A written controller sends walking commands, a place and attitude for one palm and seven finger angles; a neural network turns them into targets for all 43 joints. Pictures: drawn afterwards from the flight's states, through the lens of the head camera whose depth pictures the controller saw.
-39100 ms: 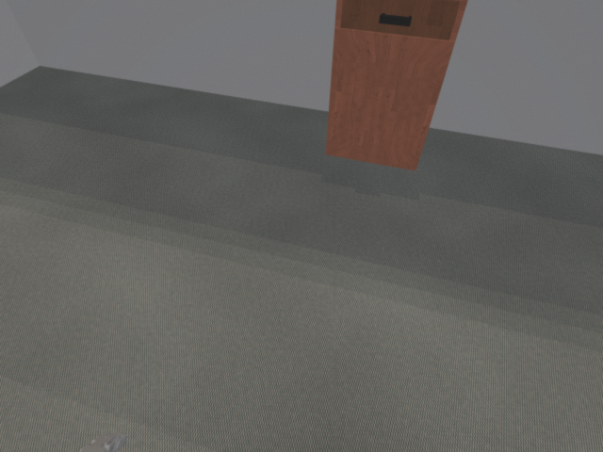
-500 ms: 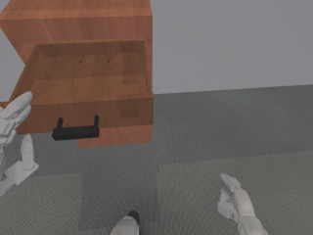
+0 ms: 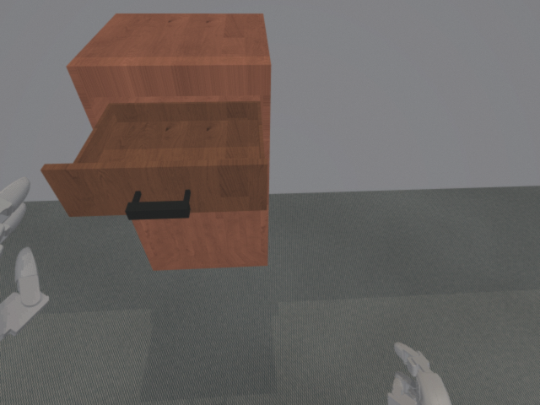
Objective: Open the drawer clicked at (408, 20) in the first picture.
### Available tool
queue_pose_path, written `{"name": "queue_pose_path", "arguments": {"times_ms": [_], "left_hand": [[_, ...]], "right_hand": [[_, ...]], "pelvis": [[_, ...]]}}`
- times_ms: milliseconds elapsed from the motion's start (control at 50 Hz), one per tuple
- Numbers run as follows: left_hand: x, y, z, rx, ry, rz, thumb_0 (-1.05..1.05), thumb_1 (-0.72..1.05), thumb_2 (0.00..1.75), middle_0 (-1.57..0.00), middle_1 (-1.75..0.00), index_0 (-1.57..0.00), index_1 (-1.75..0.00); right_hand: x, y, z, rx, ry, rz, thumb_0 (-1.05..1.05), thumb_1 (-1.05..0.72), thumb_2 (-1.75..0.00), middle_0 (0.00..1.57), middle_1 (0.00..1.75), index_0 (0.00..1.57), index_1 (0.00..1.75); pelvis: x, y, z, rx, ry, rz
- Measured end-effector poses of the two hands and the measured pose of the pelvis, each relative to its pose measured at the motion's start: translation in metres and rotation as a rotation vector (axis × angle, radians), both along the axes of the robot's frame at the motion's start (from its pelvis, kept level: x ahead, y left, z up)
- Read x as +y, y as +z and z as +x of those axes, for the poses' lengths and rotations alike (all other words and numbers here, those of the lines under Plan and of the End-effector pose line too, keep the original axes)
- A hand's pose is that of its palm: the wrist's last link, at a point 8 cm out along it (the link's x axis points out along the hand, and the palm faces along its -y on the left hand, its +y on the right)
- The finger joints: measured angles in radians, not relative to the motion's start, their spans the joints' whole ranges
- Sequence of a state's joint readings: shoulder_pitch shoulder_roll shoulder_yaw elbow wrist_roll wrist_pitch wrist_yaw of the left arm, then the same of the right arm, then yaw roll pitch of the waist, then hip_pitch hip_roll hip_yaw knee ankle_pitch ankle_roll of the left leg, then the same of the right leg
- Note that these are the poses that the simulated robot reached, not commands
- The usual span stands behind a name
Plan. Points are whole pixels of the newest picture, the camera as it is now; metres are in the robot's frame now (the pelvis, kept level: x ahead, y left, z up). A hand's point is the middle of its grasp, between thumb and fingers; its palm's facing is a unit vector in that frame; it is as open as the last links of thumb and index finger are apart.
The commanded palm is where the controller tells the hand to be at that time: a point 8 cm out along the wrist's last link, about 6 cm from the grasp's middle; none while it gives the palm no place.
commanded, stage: stop stepping back and stand still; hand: left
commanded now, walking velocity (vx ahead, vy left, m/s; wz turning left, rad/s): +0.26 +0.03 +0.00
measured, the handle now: (160, 202) +0.52 +0.26 -0.02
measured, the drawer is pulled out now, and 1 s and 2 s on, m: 0.30 0.30 0.30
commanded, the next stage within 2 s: let the arm hang, fingers relaxed in 0.38 s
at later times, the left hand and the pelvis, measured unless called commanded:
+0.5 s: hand (44, 324) +0.17 +0.24 +0.16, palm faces +0.40 -0.75 -0.53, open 7.4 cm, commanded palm none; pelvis -0.02 -0.02 -0.01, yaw +1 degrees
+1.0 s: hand out of the picture -0.04 +0.18 -0.16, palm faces +0.07 -0.97 -0.23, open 7.2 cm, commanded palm none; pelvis -0.02 -0.02 +0.01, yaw +2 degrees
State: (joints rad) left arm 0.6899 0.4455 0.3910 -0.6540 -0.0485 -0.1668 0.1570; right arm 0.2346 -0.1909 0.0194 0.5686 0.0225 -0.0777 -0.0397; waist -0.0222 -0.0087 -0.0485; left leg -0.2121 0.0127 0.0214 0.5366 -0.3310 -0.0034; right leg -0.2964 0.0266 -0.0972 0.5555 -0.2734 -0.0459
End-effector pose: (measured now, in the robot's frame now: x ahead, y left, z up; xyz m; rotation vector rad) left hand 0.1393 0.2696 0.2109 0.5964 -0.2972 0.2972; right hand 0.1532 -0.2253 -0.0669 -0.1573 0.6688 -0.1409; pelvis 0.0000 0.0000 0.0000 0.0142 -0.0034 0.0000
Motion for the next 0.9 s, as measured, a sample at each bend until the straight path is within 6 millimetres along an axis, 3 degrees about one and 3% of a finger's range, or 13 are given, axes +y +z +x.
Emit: {"name": "queue_pose_path", "arguments": {"times_ms": [60, 120, 220, 280, 400, 480, 520, 560, 600, 660, 720, 780, 900], "left_hand": [[0.005, -0.006, -0.012, -0.015, 0.057, -0.031, 0.02, 0.89, 0.9, -0.21, -0.3, -0.21, -0.3], [0.01, -0.027, -0.017, 0.02, 0.095, -0.112, 0.01, 0.89, 0.9, -0.21, -0.3, -0.21, -0.3], [0.004, -0.052, -0.024, 0.096, 0.082, -0.205, 0.02, 0.89, 0.9, -0.21, -0.3, -0.21, -0.3], [0.0, -0.048, -0.028, 0.08, 0.035, -0.179, 0.02, 0.89, 0.9, -0.21, -0.3, -0.21, -0.3], [0.003, -0.01, -0.027, 0.007, 0.036, -0.028, 0.02, 0.89, 0.9, -0.21, -0.3, -0.21, -0.3], [0.002, -0.015, -0.019, 0.023, 0.091, 0.004, 0.02, 0.89, 0.9, -0.21, -0.3, -0.21, -0.3], [0.002, -0.048, -0.007, 0.148, 0.103, -0.022, 0.01, 0.9, 0.9, -0.21, -0.3, -0.2, -0.3], [0.003, -0.107, 0.002, 0.377, 0.142, -0.134, 0.01, 0.9, 0.9, -0.2, -0.3, -0.2, -0.3], [-0.003, -0.174, -0.003, 0.618, 0.192, -0.271, 0.01, 0.9, 0.9, -0.2, -0.29, -0.2, -0.3], [-0.029, -0.262, -0.036, 0.962, 0.23, -0.445, 0.01, 0.91, 0.9, -0.2, -0.29, -0.19, -0.3], [-0.064, -0.325, -0.084, 1.248, 0.212, -0.576, 0.01, 0.91, 0.9, -0.2, -0.29, -0.19, -0.3], [-0.065, -0.349, -0.115, 1.341, 0.297, -0.666, -0.02, 0.99, 0.9, -0.21, -0.3, -0.2, -0.3], [-0.052, -0.348, -0.161, 1.508, 0.377, -0.649, -0.02, 0.98, 0.9, -0.21, -0.3, -0.2, -0.3]], "right_hand": [[0.002, -0.013, -0.014, 0.042, 0.009, 0.022, 0.01, -0.9, -0.9, 0.21, 0.3, 0.2, 0.3], [-0.001, -0.02, -0.029, 0.103, 0.02, 0.011, 0.01, -0.9, -0.9, 0.21, 0.3, 0.2, 0.3], [-0.01, -0.011, -0.051, 0.137, 0.005, -0.055, 0.02, -0.9, -0.9, 0.21, 0.3, 0.2, 0.31], [-0.015, -0.006, -0.056, 0.107, -0.006, -0.104, 0.02, -0.9, -0.9, 0.21, 0.3, 0.2, 0.3], [-0.011, -0.006, -0.058, 0.071, -0.021, -0.045, 0.01, -0.9, -0.9, 0.21, 0.3, 0.2, 0.3], [-0.013, -0.024, -0.047, 0.077, -0.003, 0.0, 0.01, -0.9, -0.9, 0.21, 0.3, 0.2, 0.3], [-0.016, -0.038, -0.042, 0.115, 0.03, 0.024, 0.01, -0.9, -0.9, 0.21, 0.3, 0.2, 0.3], [-0.019, -0.052, -0.04, 0.18, 0.053, 0.042, 0.01, -0.9, -0.9, 0.21, 0.3, 0.2, 0.3], [-0.02, -0.061, -0.043, 0.244, 0.065, 0.047, 0.01, -0.9, -0.9, 0.21, 0.3, 0.2, 0.3], [-0.021, -0.063, -0.053, 0.318, 0.058, 0.042, 0.01, -0.9, -0.9, 0.21, 0.3, 0.2, 0.3], [-0.023, -0.06, -0.071, 0.376, 0.031, 0.017, 0.01, -0.9, -0.9, 0.2, 0.3, 0.2, 0.3], [-0.025, -0.058, -0.097, 0.474, 0.025, -0.025, 0.01, -0.9, -0.9, 0.2, 0.3, 0.2, 0.3], [-0.028, -0.059, -0.137, 0.649, 0.0, -0.039, 0.01, -0.9, -0.9, 0.2, 0.3, 0.2, 0.3]], "pelvis": [[-0.002, -0.002, -0.009, 0.008, 0.008, -0.006], [-0.003, 0.0, -0.02, 0.012, 0.011, 0.005], [-0.002, 0.003, -0.028, 0.026, 0.019, 0.015], [0.002, -0.001, -0.032, 0.023, 0.026, 0.001], [-0.004, 0.004, -0.027, 0.018, 0.026, -0.004], [-0.014, -0.005, -0.022, 0.017, 0.01, 0.005], [-0.016, -0.008, -0.024, 0.021, 0.031, 0.0], [-0.016, -0.008, -0.024, 0.022, 0.058, 0.003], [-0.016, -0.008, -0.024, 0.014, 0.067, 0.011], [-0.018, -0.008, -0.024, -0.007, 0.061, 0.017], [-0.018, -0.009, -0.024, -0.024, 0.051, -0.002], [-0.022, -0.007, -0.024, -0.029, 0.054, -0.014], [-0.021, 0.004, -0.02, -0.012, 0.051, -0.024]]}}
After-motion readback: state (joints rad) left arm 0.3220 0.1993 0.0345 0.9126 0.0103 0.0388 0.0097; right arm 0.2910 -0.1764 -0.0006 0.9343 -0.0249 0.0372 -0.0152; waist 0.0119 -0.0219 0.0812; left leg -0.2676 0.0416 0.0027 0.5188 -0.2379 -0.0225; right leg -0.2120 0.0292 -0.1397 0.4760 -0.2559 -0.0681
